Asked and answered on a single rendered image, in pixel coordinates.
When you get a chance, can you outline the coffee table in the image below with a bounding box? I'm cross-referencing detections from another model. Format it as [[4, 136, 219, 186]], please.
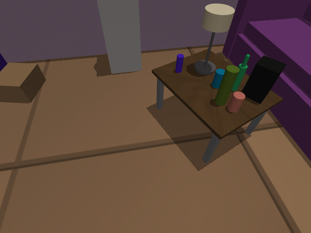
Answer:
[[152, 49, 283, 163]]

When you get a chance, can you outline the sofa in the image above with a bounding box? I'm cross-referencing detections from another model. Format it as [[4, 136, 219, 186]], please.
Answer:
[[222, 0, 311, 161]]

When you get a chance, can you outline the desk lamp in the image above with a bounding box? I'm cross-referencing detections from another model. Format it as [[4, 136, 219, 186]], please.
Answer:
[[194, 3, 235, 75]]

